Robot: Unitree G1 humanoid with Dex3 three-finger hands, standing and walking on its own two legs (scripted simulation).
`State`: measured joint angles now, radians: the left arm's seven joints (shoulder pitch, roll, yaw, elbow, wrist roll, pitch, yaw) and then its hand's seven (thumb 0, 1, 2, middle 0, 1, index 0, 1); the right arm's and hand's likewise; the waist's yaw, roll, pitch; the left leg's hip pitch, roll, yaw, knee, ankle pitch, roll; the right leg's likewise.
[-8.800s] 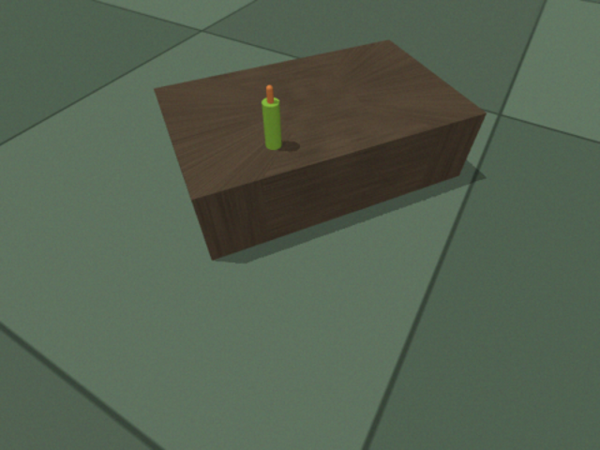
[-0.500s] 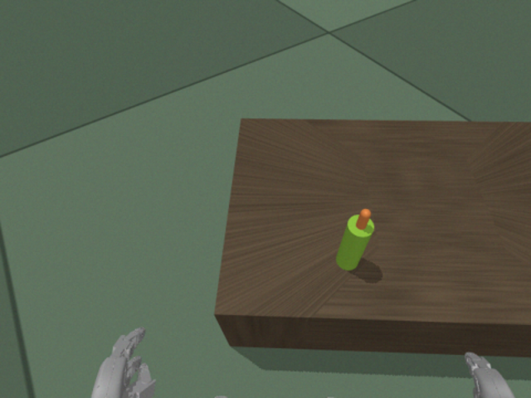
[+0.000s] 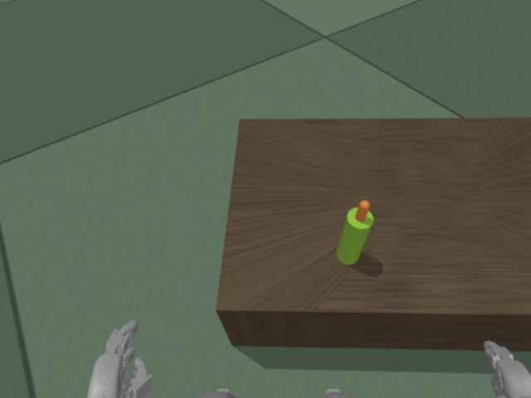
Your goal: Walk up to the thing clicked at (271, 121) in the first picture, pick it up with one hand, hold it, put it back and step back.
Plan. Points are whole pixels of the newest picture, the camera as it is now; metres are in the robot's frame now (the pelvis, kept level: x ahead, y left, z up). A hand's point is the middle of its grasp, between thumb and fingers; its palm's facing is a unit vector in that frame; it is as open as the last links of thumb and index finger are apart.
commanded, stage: go down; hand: right
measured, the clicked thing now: (355, 231) +0.53 -0.18 -0.24
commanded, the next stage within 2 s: approach in 1.46 s
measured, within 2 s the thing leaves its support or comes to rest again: neither
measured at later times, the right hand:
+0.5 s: hand (485, 280) +0.31 -0.31 -0.02, palm faces +0.13 +0.98 -0.18, open 17.7 cm
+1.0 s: hand (497, 234) +0.37 -0.34 +0.01, palm faces +0.15 +0.98 -0.10, open 17.7 cm
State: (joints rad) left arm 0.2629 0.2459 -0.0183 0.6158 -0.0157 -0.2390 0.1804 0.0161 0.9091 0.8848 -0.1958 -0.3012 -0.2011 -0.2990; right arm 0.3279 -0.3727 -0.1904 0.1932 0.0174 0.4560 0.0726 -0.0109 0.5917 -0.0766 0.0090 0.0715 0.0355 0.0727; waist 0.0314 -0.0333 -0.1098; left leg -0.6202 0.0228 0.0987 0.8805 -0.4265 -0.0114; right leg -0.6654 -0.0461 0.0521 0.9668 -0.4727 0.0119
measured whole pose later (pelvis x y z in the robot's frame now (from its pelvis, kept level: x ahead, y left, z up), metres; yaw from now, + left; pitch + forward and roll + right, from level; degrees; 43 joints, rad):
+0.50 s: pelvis -0.01 +0.00 +0.00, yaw +2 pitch +12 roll +2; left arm 0.33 0.28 0.00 0.70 0.00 -0.21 0.16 0.02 0.91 0.89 -0.20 -0.30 -0.20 -0.30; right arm -0.22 -0.55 -0.42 0.75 0.08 0.13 0.33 -0.01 0.59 -0.08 0.01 0.07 0.03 0.07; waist 0.05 -0.03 -0.06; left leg -0.67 0.02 0.07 0.85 -0.39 -0.01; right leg -0.69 -0.05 0.02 0.93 -0.44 0.01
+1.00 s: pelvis +0.00 +0.00 -0.01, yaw +2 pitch +16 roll +3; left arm 0.31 0.32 -0.02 0.70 0.02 -0.15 0.12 0.01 0.92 0.89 -0.19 -0.30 -0.20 -0.30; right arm -0.51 -0.71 -0.56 1.11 0.09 -0.18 0.47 -0.02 0.60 -0.07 0.01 0.06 0.03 0.06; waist 0.07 0.01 -0.07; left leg -0.78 0.02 0.07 0.90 -0.40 -0.01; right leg -0.81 -0.05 0.03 0.97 -0.45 0.01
